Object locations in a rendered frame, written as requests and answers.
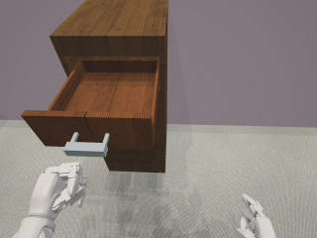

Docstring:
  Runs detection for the robot right hand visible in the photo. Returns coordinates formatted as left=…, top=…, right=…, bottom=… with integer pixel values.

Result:
left=237, top=193, right=276, bottom=238

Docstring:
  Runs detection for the left robot forearm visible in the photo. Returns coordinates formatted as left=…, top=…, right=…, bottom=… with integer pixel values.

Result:
left=12, top=215, right=56, bottom=238

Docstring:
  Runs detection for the cabinet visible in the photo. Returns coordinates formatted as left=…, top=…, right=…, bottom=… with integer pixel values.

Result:
left=49, top=0, right=168, bottom=174

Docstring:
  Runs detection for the handle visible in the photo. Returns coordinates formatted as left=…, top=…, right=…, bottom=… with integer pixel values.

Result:
left=63, top=132, right=110, bottom=158

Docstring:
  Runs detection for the robot left hand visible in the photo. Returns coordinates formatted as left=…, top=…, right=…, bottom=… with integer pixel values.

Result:
left=28, top=162, right=89, bottom=221

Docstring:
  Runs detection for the drawer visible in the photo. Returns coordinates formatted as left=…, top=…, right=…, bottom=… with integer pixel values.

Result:
left=21, top=59, right=160, bottom=150

